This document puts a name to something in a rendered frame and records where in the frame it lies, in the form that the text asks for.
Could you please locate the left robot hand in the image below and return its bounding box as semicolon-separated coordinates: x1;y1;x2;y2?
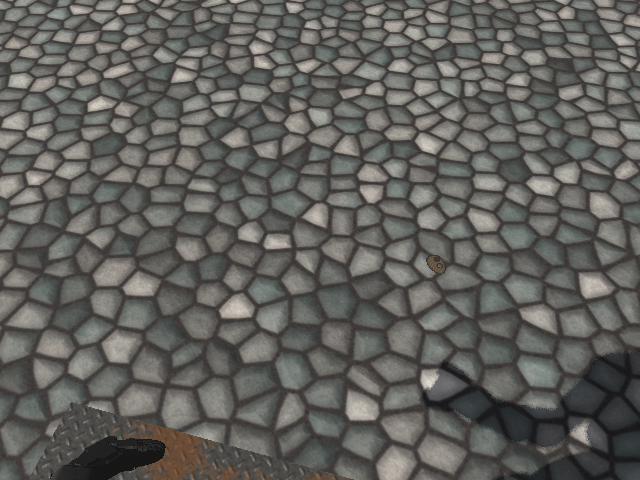
50;436;166;480

